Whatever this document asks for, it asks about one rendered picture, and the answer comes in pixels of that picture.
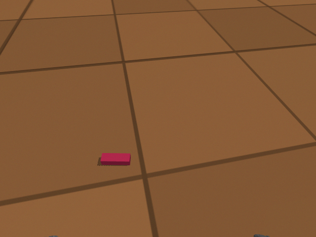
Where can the carton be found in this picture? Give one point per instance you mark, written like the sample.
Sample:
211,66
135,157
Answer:
115,159

